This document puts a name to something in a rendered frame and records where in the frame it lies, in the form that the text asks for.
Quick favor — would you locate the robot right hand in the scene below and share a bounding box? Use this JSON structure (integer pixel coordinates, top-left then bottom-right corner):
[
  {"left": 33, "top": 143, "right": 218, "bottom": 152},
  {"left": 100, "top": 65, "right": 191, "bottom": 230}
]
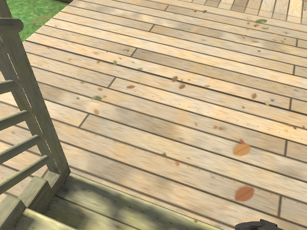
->
[{"left": 235, "top": 219, "right": 284, "bottom": 230}]

